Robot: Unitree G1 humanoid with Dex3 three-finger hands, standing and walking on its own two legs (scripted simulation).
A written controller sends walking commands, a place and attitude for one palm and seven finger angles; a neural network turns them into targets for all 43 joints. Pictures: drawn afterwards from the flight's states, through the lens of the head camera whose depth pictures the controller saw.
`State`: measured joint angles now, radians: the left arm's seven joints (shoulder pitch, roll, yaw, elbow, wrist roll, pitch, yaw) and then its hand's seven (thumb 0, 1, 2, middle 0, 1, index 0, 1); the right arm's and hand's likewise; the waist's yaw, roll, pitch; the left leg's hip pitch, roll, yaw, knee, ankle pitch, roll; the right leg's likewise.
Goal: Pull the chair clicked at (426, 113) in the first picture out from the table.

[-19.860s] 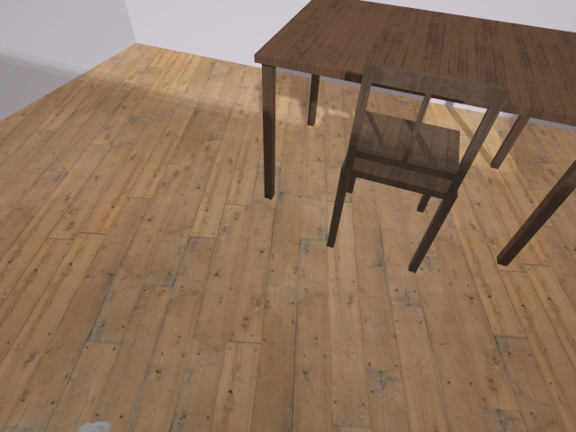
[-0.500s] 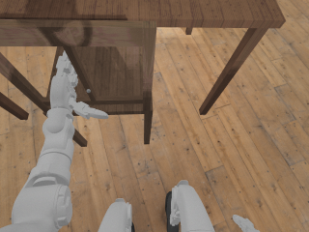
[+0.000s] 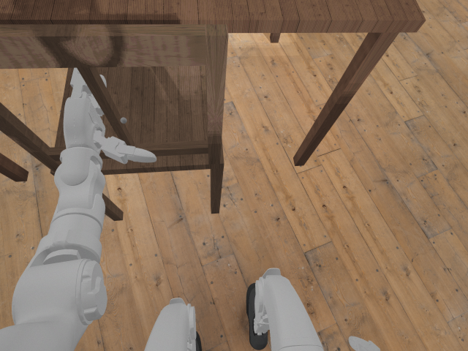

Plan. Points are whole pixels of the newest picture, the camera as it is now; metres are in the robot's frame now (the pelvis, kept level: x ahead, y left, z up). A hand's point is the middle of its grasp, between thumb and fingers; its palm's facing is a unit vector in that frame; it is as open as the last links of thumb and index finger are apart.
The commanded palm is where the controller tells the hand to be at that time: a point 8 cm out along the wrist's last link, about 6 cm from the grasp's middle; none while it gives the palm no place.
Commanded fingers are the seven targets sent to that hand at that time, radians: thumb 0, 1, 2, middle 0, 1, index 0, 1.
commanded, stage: push the fingers through the gap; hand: left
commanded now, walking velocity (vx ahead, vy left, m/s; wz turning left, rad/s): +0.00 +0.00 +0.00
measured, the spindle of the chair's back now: (112, 114) +0.51 +0.17 +0.01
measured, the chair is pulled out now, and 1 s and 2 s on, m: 0.00 0.00 0.03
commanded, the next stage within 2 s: hook a spindle and tug to test in 0.18 s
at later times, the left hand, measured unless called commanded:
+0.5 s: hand (126, 123) +0.48 +0.14 +0.03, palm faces +0.00 -1.00 -0.04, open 16.4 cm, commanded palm +0.45 +0.19 +0.03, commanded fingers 0.00 -0.50 0.30 -0.27 -0.74 -0.27 -0.74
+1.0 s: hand (126, 119) +0.49 +0.15 +0.03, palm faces +0.01 -1.00 -0.04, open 8.5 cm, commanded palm +0.46 +0.18 +0.03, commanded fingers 0.00 0.73 0.83 -0.50 -1.45 -0.50 -1.45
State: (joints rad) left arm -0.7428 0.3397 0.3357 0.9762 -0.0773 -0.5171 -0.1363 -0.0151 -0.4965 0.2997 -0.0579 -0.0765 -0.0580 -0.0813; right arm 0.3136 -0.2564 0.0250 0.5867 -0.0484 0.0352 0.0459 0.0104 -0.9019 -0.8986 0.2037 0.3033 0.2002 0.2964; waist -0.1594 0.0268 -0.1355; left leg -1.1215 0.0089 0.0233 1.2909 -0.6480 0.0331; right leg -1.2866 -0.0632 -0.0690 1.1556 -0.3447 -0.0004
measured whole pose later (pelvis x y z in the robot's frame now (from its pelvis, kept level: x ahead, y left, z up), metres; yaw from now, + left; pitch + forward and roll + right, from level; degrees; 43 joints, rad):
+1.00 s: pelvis +0.00 +0.00 +0.00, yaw +1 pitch +28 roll -2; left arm -0.80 0.34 0.30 1.04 -0.07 -0.53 -0.11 -0.01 0.21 0.60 -0.47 -1.37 -0.45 -1.38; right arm 0.30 -0.26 0.02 0.61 -0.05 0.03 0.04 0.01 -0.90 -0.90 0.20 0.30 0.20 0.30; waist -0.15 0.02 -0.13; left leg -1.13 0.00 0.00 1.29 -0.64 0.02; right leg -1.29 -0.07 -0.09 1.16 -0.35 -0.01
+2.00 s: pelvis +0.05 +0.01 +0.05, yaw +1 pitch +22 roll -1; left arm -0.45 0.23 0.08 0.61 -0.03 -0.29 0.02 0.00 0.78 0.84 -0.46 -1.43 -0.44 -1.45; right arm 0.22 -0.21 -0.01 0.54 0.02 0.10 -0.04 0.01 -0.90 -0.90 0.20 0.30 0.20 0.30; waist -0.08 0.03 -0.04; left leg -0.80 -0.02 0.01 1.02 -0.60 0.04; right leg -0.98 -0.07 -0.07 0.96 -0.36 0.02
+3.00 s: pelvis +0.03 +0.02 +0.11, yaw -4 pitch +8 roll +0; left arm -0.48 0.20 0.07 0.93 -0.04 -0.18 0.08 0.02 0.77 0.82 -0.32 -1.16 -0.49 -1.45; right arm 0.18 -0.23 -0.01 0.63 0.01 0.08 -0.10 0.01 -0.90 -0.90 0.20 0.30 0.20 0.30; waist -0.08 -0.02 0.11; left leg -0.38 0.01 0.06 0.56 -0.31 0.01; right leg -0.51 -0.04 -0.01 0.55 -0.15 0.01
